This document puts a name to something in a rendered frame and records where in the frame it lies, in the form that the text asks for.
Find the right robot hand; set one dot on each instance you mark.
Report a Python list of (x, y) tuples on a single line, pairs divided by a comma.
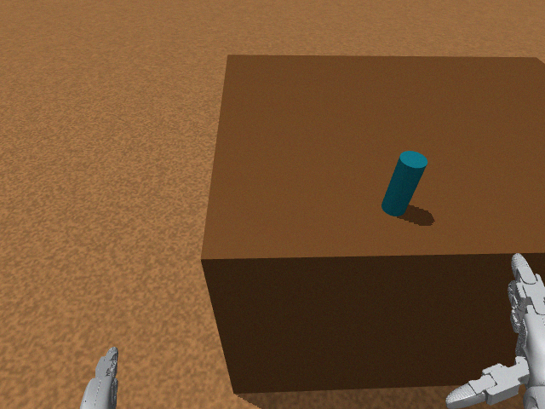
[(527, 297)]

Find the right robot arm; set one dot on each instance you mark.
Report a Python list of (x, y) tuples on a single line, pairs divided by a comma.
[(534, 397)]

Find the can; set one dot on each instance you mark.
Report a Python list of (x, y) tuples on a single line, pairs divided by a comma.
[(406, 176)]

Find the left robot hand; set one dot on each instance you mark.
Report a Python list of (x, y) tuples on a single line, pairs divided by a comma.
[(101, 391)]

